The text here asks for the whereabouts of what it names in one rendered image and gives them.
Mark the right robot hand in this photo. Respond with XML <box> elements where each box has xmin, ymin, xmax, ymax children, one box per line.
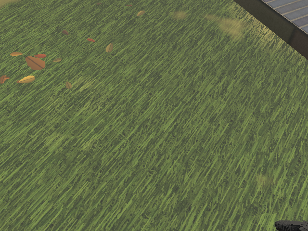
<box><xmin>275</xmin><ymin>220</ymin><xmax>308</xmax><ymax>231</ymax></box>

